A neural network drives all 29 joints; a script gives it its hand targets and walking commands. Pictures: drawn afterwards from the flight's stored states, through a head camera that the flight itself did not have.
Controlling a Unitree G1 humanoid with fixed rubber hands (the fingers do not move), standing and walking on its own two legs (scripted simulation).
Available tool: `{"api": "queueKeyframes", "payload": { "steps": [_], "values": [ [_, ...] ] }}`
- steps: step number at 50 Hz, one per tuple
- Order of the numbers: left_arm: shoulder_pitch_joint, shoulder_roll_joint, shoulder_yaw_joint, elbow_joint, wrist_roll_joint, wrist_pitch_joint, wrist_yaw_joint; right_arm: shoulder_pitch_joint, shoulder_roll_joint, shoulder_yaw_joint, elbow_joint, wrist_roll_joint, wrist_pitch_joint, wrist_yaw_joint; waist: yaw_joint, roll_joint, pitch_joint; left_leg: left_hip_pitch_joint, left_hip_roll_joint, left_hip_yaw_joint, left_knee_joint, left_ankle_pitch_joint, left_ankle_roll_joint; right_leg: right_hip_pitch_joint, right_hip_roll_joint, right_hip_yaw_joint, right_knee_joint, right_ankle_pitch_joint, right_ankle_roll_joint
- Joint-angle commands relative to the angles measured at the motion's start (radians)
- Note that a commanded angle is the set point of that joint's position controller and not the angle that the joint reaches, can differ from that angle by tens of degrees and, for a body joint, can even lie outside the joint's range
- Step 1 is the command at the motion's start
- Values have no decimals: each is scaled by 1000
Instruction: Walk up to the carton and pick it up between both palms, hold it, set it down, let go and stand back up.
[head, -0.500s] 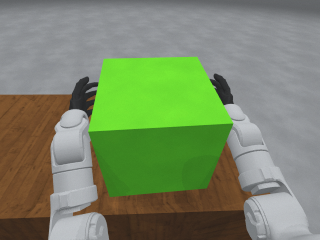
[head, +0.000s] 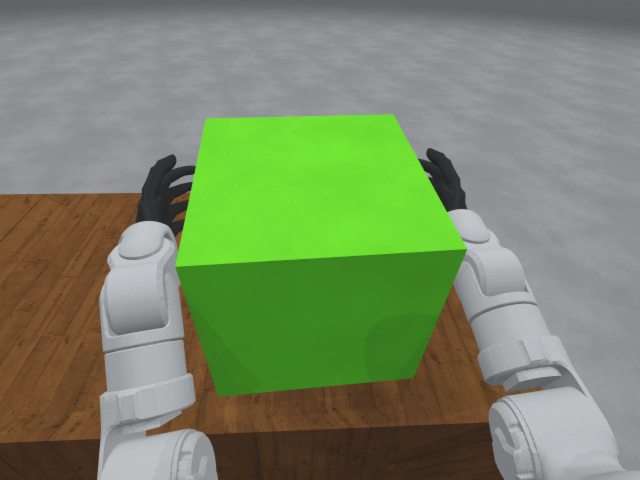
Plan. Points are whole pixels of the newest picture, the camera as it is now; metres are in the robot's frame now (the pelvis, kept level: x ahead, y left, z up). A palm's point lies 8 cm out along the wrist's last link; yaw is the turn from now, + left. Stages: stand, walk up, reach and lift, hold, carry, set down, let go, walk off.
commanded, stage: hold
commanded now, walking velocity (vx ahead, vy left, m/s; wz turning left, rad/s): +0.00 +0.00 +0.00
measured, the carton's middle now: (310, 248) +0.36 +0.01 +0.16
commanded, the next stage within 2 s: none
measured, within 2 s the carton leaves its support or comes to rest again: neither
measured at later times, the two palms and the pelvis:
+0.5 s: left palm (158, 225) +0.34 +0.17 +0.22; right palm (447, 214) +0.36 -0.16 +0.21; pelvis +0.00 +0.00 +0.00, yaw +0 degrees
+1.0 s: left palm (159, 226) +0.34 +0.17 +0.22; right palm (447, 213) +0.36 -0.16 +0.21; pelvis +0.00 +0.00 +0.00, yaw +0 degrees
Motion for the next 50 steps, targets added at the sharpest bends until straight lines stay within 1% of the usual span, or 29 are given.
{"api": "queueKeyframes", "payload": {
  "steps": [1,3,4,5,6,8,9,12,15,16,17,19,22,24,25,28,30,33,34,36,37,39,40,42,44,46,47,48,50],
  "values": [
    [-594,-425,-496,-90,-126,-53,-123,-733,557,359,-323,100,-38,98,-9,29,-355,105,-63,20,-21,238,-9,56,48,6,-35,195,51],
    [-598,-421,-483,-75,-120,-52,-128,-730,563,353,-308,92,-34,97,-2,28,-327,78,-66,23,-37,191,-2,52,41,8,-36,173,53],
    [-602,-421,-478,-47,-114,-51,-131,-732,559,335,-287,79,-33,97,-9,33,-300,65,-66,26,-46,156,-3,35,37,7,-40,150,53],
    [-610,-433,-481,-48,-118,-52,-132,-759,565,334,-307,80,-41,101,0,37,-317,63,-64,24,-45,155,-1,43,39,1,-40,135,49],
    [-626,-444,-500,-82,-131,-59,-130,-759,572,340,-320,83,-46,101,-11,42,-353,77,-63,21,-34,186,-7,52,43,0,-34,156,48],
    [-616,-449,-521,-113,-139,-62,-122,-755,564,356,-345,99,-49,98,-12,55,-400,118,-62,18,-11,262,-18,60,51,-3,-25,204,47],
    [-621,-440,-520,-104,-140,-61,-119,-739,555,348,-322,96,-41,97,-21,57,-374,115,-61,18,-14,259,-21,43,51,-2,-30,191,47],
    [-607,-435,-501,-94,-124,-59,-119,-732,563,355,-305,91,-40,102,1,45,-350,99,-60,20,-26,236,-12,39,49,-3,-32,175,46],
    [-614,-440,-519,-104,-138,-58,-114,-733,554,350,-314,98,-40,103,-11,62,-359,104,-57,16,-19,251,-20,35,52,2,-30,175,42],
    [-611,-437,-507,-89,-135,-55,-115,-742,556,347,-311,93,-39,104,-5,45,-348,96,-58,19,-27,220,-14,31,49,1,-39,145,44],
    [-621,-436,-502,-68,-129,-54,-116,-747,554,335,-295,84,-39,107,-5,55,-324,78,-58,20,-39,178,-12,19,46,-1,-41,106,41],
    [-622,-435,-489,-40,-123,-51,-119,-757,560,323,-278,73,-41,112,-4,42,-312,68,-57,22,-48,141,-2,10,43,0,-46,92,42],
    [-621,-444,-491,-40,-132,-56,-121,-794,575,344,-321,80,-51,107,7,26,-367,76,-61,23,-37,178,4,43,45,2,-39,143,48],
    [-633,-446,-502,-67,-144,-68,-117,-789,584,360,-334,96,-51,101,-1,30,-394,93,-65,19,-19,229,-2,57,47,4,-27,203,55],
    [-628,-446,-498,-54,-138,-67,-116,-790,574,359,-327,100,-50,100,1,41,-382,93,-66,19,-17,229,-5,49,46,5,-28,195,53],
    [-628,-433,-482,-42,-129,-67,-119,-770,575,351,-302,85,-43,100,0,19,-361,84,-67,23,-31,186,4,33,46,5,-40,154,55],
    [-638,-429,-484,-43,-124,-64,-121,-754,567,335,-267,81,-43,103,-4,41,-343,81,-63,23,-37,176,-2,31,43,4,-38,135,48],
    [-639,-448,-494,-50,-126,-61,-120,-766,564,327,-273,82,-46,108,-6,50,-350,75,-57,18,-43,165,-6,25,49,0,-43,95,40],
    [-635,-454,-496,-44,-127,-60,-117,-777,567,329,-282,83,-49,110,0,57,-344,76,-57,20,-39,180,-7,19,50,-1,-42,102,39],
    [-634,-455,-513,-64,-144,-65,-113,-777,567,338,-304,90,-54,109,-10,52,-385,98,-60,16,-22,221,-11,35,50,1,-36,154,43],
    [-630,-460,-526,-87,-142,-65,-109,-765,564,343,-308,97,-53,107,-11,69,-394,110,-59,13,-16,246,-19,34,52,-1,-30,169,41],
    [-638,-456,-535,-95,-152,-67,-106,-755,560,343,-311,97,-49,107,-20,66,-395,118,-60,12,-11,248,-22,28,52,-2,-33,164,44],
    [-630,-449,-525,-83,-145,-65,-108,-751,561,344,-308,96,-46,105,-18,62,-374,109,-62,12,-15,236,-18,29,49,1,-35,164,47],
    [-614,-433,-479,-23,-114,-58,-115,-749,552,327,-256,78,-38,111,1,40,-305,69,-59,20,-47,151,-2,11,45,-1,-47,88,46],
    [-618,-440,-482,-52,-116,-59,-120,-754,567,335,-274,83,-46,113,1,38,-337,77,-58,18,-39,187,-3,39,46,2,-37,141,44],
    [-609,-460,-537,-138,-158,-69,-114,-761,583,382,-369,121,-56,100,-14,45,-450,129,-63,9,8,330,-20,87,57,4,-11,291,51],
    [-631,-447,-540,-128,-160,-71,-111,-762,568,372,-362,120,-48,95,-24,64,-427,128,-67,9,11,321,-27,74,53,4,-15,275,54],
    [-628,-443,-532,-117,-155,-70,-112,-756,564,372,-356,115,-43,93,-24,52,-407,126,-68,9,4,299,-23,61,51,4,-23,256,57],
    [-604,-427,-503,-79,-131,-61,-115,-750,558,364,-343,100,-38,94,-7,35,-357,105,-66,16,-14,247,-10,45,46,3,-34,209,56]
  ]
}}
